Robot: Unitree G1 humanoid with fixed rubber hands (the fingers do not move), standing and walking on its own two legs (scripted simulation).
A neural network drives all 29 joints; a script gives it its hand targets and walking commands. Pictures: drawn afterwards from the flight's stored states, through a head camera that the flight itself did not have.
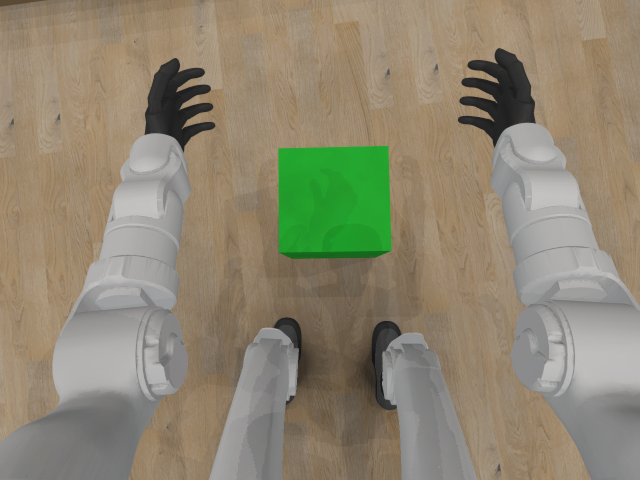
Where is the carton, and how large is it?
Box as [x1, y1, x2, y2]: [278, 146, 391, 258]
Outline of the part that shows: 388,147 358,146 278,148 279,252 291,258 373,257 391,250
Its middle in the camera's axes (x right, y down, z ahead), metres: +0.03 -0.07 +0.86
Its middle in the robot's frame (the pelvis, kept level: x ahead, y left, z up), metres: +0.49 +0.02 -0.51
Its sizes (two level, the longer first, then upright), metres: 0.210 0.200 0.250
